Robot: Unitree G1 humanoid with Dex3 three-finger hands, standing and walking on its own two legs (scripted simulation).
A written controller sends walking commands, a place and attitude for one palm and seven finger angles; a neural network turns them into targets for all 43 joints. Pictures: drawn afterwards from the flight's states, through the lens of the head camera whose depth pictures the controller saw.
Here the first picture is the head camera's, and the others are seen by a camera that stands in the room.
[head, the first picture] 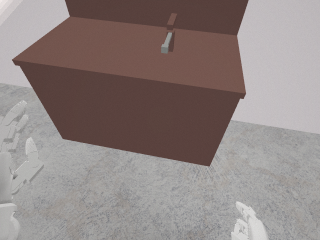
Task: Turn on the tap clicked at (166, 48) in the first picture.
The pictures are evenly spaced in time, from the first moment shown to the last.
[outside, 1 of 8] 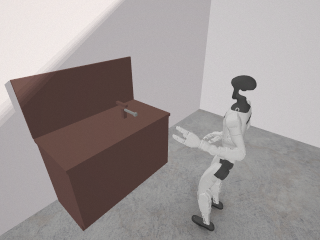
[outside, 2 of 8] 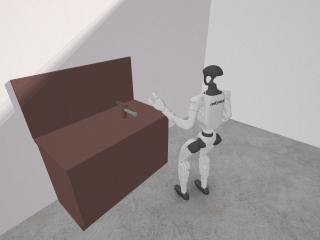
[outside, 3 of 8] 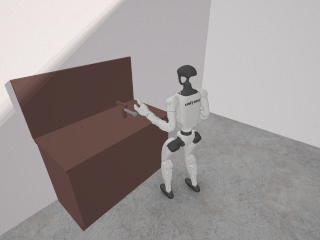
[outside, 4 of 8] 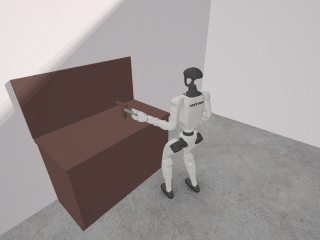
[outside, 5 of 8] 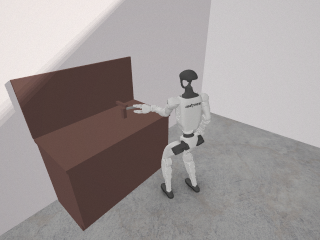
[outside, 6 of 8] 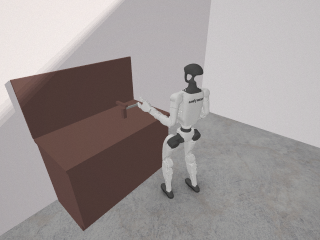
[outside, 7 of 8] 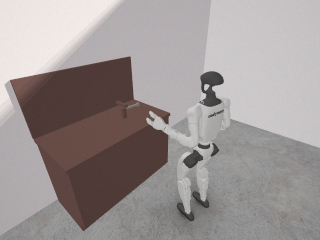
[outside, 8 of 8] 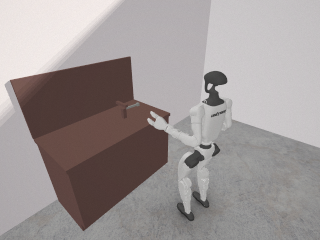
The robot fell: no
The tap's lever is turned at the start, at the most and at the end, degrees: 0 83 82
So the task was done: yes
